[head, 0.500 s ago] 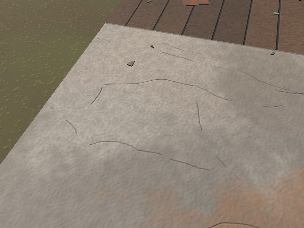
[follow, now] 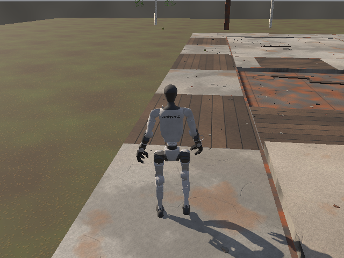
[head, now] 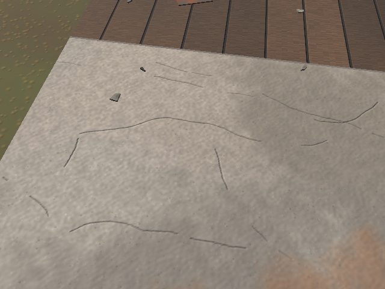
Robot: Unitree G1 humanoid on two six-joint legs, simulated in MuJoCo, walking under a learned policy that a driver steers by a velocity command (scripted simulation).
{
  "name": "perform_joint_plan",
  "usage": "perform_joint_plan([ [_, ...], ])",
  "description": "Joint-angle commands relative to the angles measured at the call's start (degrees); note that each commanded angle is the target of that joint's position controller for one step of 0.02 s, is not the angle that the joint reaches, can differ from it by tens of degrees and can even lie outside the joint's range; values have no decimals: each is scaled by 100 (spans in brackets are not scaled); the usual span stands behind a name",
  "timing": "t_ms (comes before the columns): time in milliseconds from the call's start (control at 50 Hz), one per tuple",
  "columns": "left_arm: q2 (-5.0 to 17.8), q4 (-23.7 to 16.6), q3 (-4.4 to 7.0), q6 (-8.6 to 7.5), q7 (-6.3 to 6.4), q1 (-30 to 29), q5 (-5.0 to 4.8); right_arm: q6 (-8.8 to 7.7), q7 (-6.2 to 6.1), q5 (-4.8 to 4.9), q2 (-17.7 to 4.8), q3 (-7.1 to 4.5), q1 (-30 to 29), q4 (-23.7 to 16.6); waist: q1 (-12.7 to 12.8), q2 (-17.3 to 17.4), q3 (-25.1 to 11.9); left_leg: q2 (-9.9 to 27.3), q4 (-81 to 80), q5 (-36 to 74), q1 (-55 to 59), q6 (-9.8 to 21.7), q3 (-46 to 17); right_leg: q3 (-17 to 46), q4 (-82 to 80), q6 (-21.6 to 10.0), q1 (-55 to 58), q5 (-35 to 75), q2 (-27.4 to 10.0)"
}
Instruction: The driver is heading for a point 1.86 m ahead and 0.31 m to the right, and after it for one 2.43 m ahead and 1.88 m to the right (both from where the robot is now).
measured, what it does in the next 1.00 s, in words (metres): steps on the spot, turning right: right foot, then left foot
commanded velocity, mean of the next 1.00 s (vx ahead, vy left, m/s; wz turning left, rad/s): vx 0.03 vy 0.00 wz -0.37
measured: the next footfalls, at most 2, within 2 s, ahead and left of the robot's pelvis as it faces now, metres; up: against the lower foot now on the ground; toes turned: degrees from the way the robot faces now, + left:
right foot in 0.22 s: +0.09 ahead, -0.14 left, +0.00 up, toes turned -11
left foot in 0.68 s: +0.12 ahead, +0.07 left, +0.00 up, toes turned -13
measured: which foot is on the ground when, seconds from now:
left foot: down 0.00-0.22, up 0.24-0.66, down 0.68-1.00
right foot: up 0.00-0.20, down 0.22-0.68, up 0.70-0.94, down 0.96-1.00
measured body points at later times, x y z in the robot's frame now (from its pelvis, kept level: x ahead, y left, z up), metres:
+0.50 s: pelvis +0.05 -0.04 +0.01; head +0.08 -0.08 +0.45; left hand +0.27 +0.20 -0.07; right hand +0.13 -0.36 -0.11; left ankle +0.11 +0.11 -0.68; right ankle +0.06 -0.14 -0.74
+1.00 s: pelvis +0.05 -0.02 +0.00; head +0.08 -0.03 +0.45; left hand +0.29 +0.18 -0.11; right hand +0.07 -0.31 -0.12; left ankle +0.11 +0.10 -0.74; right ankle -0.02 -0.14 -0.74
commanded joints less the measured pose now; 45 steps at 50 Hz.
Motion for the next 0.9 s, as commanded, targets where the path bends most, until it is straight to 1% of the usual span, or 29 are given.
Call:
perform_joint_plan([
  [20,184,-345,75,116,-1,549,53,-93,-71,9,-883,-263,-392,-301,175,928,-822,1581,-1143,1647,314,1222,-734,79,-560,-45,485,728,-289],
  [80,221,-541,72,120,-118,142,56,-14,-136,73,-1009,-304,-399,-197,56,873,-882,1635,-1162,1248,441,1161,-439,-43,-1337,-176,807,1228,-284],
  [140,371,-746,128,180,-214,-164,52,90,-122,168,-1173,-358,-283,-68,-40,866,-798,1786,-986,810,740,1033,-394,-186,-1884,-321,917,1037,-218],
  [180,396,-806,166,200,-266,-170,61,153,-112,255,-1248,-384,-288,7,22,832,-747,1788,-659,564,891,824,-310,-359,-2565,-486,1189,1119,-103],
  [200,409,-779,195,192,-271,-73,76,184,-113,300,-1211,-379,-246,63,75,760,-747,1666,-360,305,840,630,-182,-467,-3049,-608,1519,1405,38],
  [220,562,-739,266,179,-229,84,110,215,-102,286,-1052,-347,27,198,81,494,-742,1429,135,-131,640,317,7,-330,-3498,-782,1949,1880,124],
  [240,1129,-782,418,148,-129,257,113,242,-81,125,-758,-272,232,219,-26,-812,-699,795,1623,-1112,-166,-226,613,1042,-4160,-1176,2551,3665,-788],
  [260,1625,-965,478,92,-103,199,222,246,-126,-18,-689,-214,-115,-144,26,-1907,-621,-117,3100,-3094,-1785,-647,357,2914,-4413,-2349,2924,4313,-1933],
  [280,1321,-952,401,-47,-159,335,284,245,-153,29,-917,-286,-478,-153,338,-1071,-965,-113,3998,-3162,-1911,-581,-586,2823,-4475,-2552,2849,4170,-1848],
  [300,1210,-938,349,-156,-168,174,263,257,-160,153,-933,-308,-449,-149,177,-830,-941,-39,4187,-2711,-1965,-473,-794,2336,-4426,-2290,2787,4019,-1582],
  [320,1067,-978,328,-195,-140,-141,156,269,-206,160,-915,-329,-272,-9,3,-492,-929,52,4077,-2244,-1963,-441,-883,1990,-4353,-1964,2737,3685,-1297],
  [340,900,-1034,268,-174,-102,-407,61,280,-248,106,-1006,-361,-244,26,-80,-470,-893,87,3915,-1932,-1939,-458,-931,1851,-4332,-1792,2643,3634,-1197],
  [380,810,-1118,210,-126,-35,-538,99,269,-237,100,-952,-368,-145,61,-198,-539,-1040,-57,3910,-1560,-1488,-523,-891,1666,-4311,-1757,2375,3944,-989],
  [420,839,-1150,230,-106,4,-482,96,254,-218,151,-821,-325,-143,63,-169,-492,-1093,-144,3361,-1360,-1396,-573,-910,1657,-4294,-1755,2477,3844,-900],
  [480,923,-1171,273,-54,50,-419,64,242,-181,157,-696,-260,-318,11,-59,-552,-1054,-227,2446,-1264,-1106,-641,-992,1860,-4258,-1762,2447,3277,-837],
  [520,966,-1209,294,-18,38,-448,77,230,-140,173,-725,-254,-336,1,-19,-648,-993,-294,2028,-1278,-792,-634,-1009,2064,-4269,-1783,2237,2922,-809],
  [600,836,-1206,230,27,-37,-514,93,192,-42,206,-796,-260,-156,39,31,-761,-980,-274,1330,-1322,-209,-532,-908,2324,-4096,-1739,2122,2943,-807],
  [640,750,-1196,174,56,-42,-641,51,144,20,187,-726,-244,68,89,-142,-713,-952,-291,335,-732,347,-379,-779,2319,-3877,-1559,1994,2900,-640],
  [660,669,-1164,142,61,-32,-585,35,121,39,142,-747,-246,186,120,-208,-606,-911,-185,-289,-93,785,-248,-811,2245,-3768,-1343,1794,2545,-469],
  [680,466,-1144,76,40,-26,-409,103,114,24,29,-1035,-290,279,84,-114,-43,-946,543,-549,384,1253,11,-1466,1908,-3270,-1000,1385,1691,-119],
  [700,295,-1172,35,-17,-47,-92,152,149,-13,-36,-1442,-348,44,34,291,1221,-755,1418,-659,1340,1349,664,-2480,951,-2553,-634,683,188,756],
  [720,593,-1223,110,-66,-25,-373,197,123,-22,-113,-1146,-276,-4,13,28,1588,-716,1993,-863,1272,840,1386,-3132,761,-1759,-373,666,-744,653],
  [740,888,-1168,224,-68,-8,-492,131,87,-37,-82,-1018,-229,-101,-44,-67,1289,-580,1862,-885,1171,831,1474,-3013,847,-998,-253,572,-753,579],
  [760,880,-1069,264,-38,6,-461,93,74,-60,-3,-1038,-236,-173,-18,-36,1104,-536,1629,-802,1140,942,1317,-2706,865,-576,-164,412,-609,595],
  [800,614,-935,219,42,30,-342,102,60,-82,130,-925,-184,-245,21,-5,954,-494,1369,-624,1455,1140,1103,-2253,973,-430,-8,329,-302,508],
  [840,250,-885,87,49,-2,-326,91,125,-77,139,-817,-145,-249,98,14,1019,-561,1017,-507,1748,1200,962,-1732,597,-1217,83,703,-119,400],
  [860,25,-878,-7,26,-21,-425,120,160,-63,128,-715,-106,-239,139,-46,1115,-650,849,-436,1824,1168,876,-1580,403,-1903,106,1100,-48,262],
  [880,-86,-882,-50,2,-33,-575,123,201,-48,134,-725,-105,-96,199,-174,1235,-660,782,-381,1904,1211,870,-1599,258,-2492,124,1350,49,279],
  [900,-13,-835,-18,-10,-33,-570,92,242,-36,167,-842,-127,25,246,-200,1281,-664,753,-300,1900,1263,874,-1693,136,-3079,120,1575,389,356],
])
Velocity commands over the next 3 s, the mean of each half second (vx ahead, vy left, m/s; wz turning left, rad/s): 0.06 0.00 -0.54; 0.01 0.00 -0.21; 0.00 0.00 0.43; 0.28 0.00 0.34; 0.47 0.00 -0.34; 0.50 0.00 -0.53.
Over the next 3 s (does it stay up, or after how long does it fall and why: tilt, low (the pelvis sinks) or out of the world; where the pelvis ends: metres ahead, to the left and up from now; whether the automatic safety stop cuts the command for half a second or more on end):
stays up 0.66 -0.04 0.01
